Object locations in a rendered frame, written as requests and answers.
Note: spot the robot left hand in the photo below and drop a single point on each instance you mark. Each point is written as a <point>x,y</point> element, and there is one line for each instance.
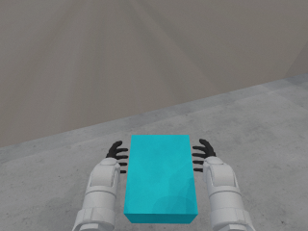
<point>114,150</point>

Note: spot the right robot forearm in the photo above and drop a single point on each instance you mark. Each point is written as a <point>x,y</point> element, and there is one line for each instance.
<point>227,207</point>

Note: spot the robot right hand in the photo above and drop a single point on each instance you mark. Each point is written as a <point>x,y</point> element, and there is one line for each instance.
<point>209,152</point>

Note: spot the left robot forearm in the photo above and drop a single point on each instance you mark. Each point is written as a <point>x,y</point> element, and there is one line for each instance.
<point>98,210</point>

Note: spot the carton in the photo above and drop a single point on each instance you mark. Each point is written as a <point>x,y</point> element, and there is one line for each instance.
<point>160,184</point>

